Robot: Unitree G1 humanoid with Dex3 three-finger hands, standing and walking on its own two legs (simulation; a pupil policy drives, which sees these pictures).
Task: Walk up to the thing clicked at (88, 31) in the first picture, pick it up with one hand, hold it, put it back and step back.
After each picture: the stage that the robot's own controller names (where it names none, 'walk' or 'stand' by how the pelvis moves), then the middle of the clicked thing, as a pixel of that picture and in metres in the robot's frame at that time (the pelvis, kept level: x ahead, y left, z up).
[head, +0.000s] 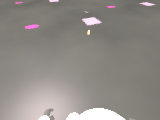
stand; (88, 32) +2.30 +0.10 -0.72
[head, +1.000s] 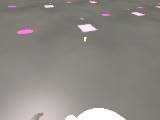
walk; (85, 39) +2.17 +0.12 -0.72
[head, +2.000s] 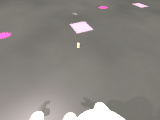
walk; (78, 45) +1.52 +0.21 -0.72
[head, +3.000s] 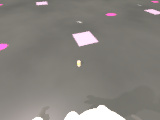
walk; (78, 63) +1.02 +0.19 -0.72
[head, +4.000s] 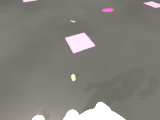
walk; (73, 77) +0.63 +0.23 -0.71
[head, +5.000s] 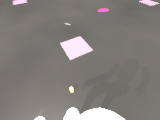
stand; (71, 89) +0.42 +0.24 -0.70
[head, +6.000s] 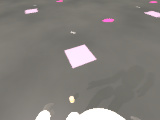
stand; (71, 99) +0.36 +0.24 -0.72
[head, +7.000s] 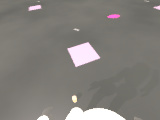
stand; (74, 99) +0.33 +0.22 -0.72
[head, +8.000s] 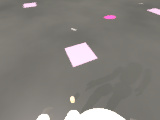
stand; (72, 99) +0.32 +0.20 -0.72
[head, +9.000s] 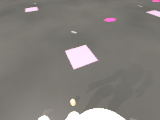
stand; (72, 102) +0.31 +0.21 -0.72
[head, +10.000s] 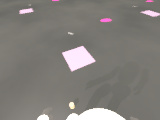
stand; (72, 105) +0.27 +0.21 -0.73
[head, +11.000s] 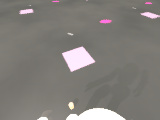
stand; (71, 105) +0.28 +0.21 -0.73
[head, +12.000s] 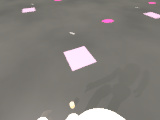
stand; (72, 105) +0.28 +0.20 -0.73
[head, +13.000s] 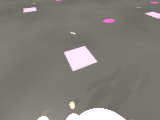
stand; (72, 105) +0.28 +0.20 -0.73
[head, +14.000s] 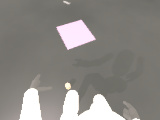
go down; (68, 86) +0.33 +0.21 -0.59
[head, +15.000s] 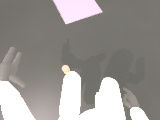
go down; (66, 69) +0.37 +0.25 -0.32
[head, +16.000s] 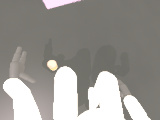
close in; (52, 65) +0.35 +0.28 -0.25
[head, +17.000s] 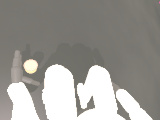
close; (31, 67) +0.33 +0.29 -0.21
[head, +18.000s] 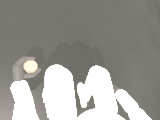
lift; (31, 67) +0.32 +0.29 -0.21
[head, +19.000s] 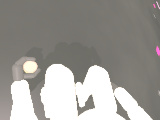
lift; (30, 67) +0.32 +0.29 -0.22
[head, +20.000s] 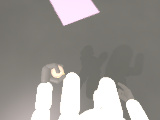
lift; (58, 73) +0.29 +0.23 -0.06
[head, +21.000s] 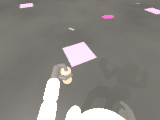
lift; (66, 75) +0.33 +0.17 +0.02
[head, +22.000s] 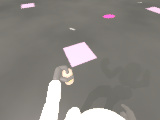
hold; (68, 76) +0.32 +0.17 +0.00
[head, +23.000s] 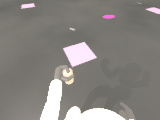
hold; (68, 76) +0.33 +0.17 +0.00
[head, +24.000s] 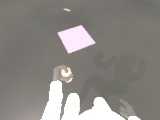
crouch; (67, 75) +0.34 +0.17 -0.06
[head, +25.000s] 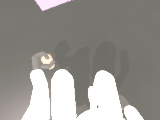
lower; (48, 62) +0.38 +0.27 -0.15
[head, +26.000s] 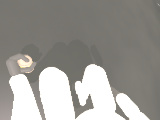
lower; (26, 64) +0.36 +0.30 -0.21
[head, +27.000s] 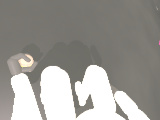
lower; (27, 64) +0.36 +0.30 -0.22
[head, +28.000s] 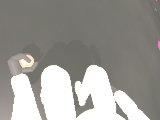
lower; (27, 64) +0.35 +0.30 -0.22
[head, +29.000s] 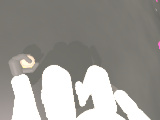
lower; (28, 64) +0.34 +0.30 -0.21
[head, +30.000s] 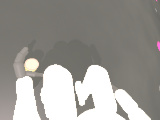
withdraw; (31, 66) +0.33 +0.28 -0.22
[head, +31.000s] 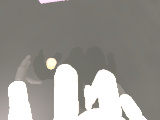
stand; (51, 64) +0.35 +0.27 -0.25
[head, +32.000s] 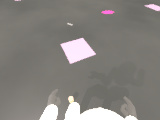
stand; (71, 99) +0.30 +0.18 -0.63
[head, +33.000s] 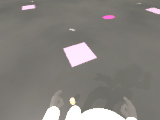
stand; (72, 101) +0.32 +0.20 -0.66
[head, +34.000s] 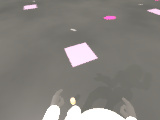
stand; (73, 101) +0.31 +0.20 -0.67
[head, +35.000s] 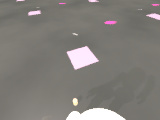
stand; (75, 101) +0.35 +0.19 -0.72
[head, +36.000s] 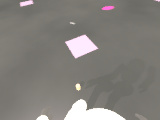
walk; (78, 87) +0.46 +0.19 -0.71
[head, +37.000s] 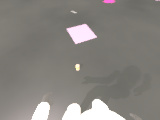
walk; (77, 67) +0.75 +0.16 -0.70
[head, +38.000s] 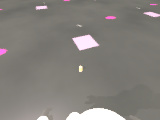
stand; (80, 68) +0.93 +0.18 -0.71
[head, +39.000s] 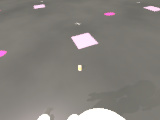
stand; (79, 67) +0.92 +0.20 -0.73
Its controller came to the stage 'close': yes
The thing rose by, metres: 0.71
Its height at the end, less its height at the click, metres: +0.00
